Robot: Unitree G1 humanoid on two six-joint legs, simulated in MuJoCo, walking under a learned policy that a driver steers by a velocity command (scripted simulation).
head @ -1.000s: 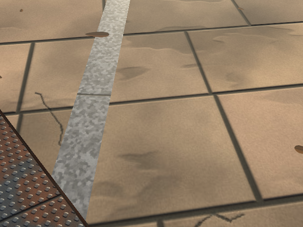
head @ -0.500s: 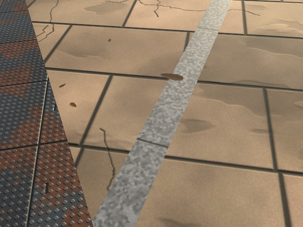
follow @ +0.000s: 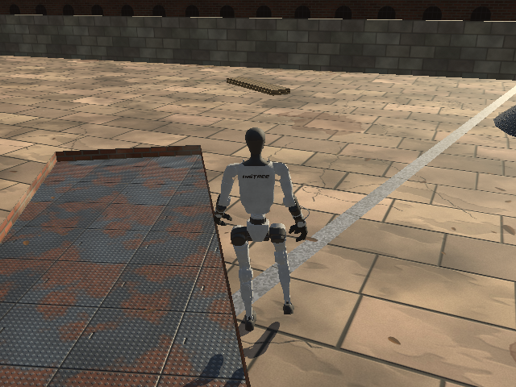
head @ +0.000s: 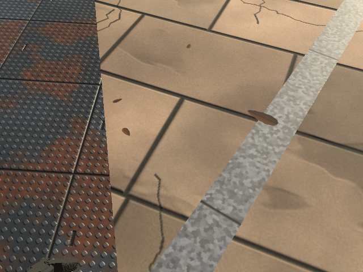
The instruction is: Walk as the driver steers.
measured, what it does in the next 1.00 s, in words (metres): walks ahead, turning right: right foot, then left foot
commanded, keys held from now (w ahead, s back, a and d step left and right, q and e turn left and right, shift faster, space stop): w+e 0.88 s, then w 0.12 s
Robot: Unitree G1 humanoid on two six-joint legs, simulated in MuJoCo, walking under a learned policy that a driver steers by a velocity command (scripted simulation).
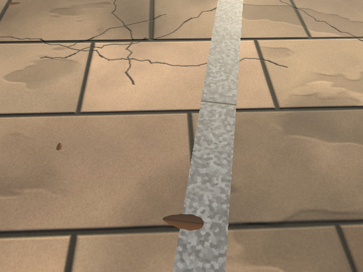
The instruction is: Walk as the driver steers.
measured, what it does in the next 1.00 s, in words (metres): walks ahead, turning left: right foot, then left foot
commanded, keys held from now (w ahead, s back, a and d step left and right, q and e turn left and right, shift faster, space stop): w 0.30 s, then w+q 0.70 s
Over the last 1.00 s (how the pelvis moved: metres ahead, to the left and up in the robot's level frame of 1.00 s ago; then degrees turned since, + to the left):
0.61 -0.15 -0.01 -28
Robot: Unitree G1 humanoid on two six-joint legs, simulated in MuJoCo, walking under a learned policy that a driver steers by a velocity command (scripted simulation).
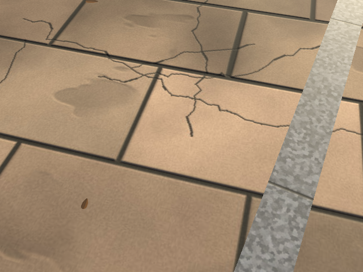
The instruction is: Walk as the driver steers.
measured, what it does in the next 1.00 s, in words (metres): walks ahead: right foot, then left foot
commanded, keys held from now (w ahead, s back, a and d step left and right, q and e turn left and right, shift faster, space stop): w+q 0.20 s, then w+e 0.80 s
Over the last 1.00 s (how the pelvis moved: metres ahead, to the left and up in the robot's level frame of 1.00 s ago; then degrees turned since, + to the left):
0.53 0.00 -0.01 18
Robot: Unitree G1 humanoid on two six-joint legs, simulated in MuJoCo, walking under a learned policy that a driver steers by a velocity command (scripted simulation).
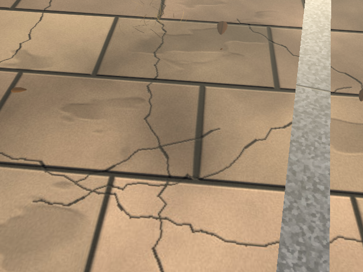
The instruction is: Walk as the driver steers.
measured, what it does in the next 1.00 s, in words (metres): walks ahead: right foot, then left foot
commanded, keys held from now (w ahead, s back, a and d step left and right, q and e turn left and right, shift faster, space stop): w+e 0.28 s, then w+q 0.72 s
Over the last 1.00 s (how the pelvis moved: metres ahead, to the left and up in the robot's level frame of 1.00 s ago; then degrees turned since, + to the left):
0.55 -0.01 0.01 -10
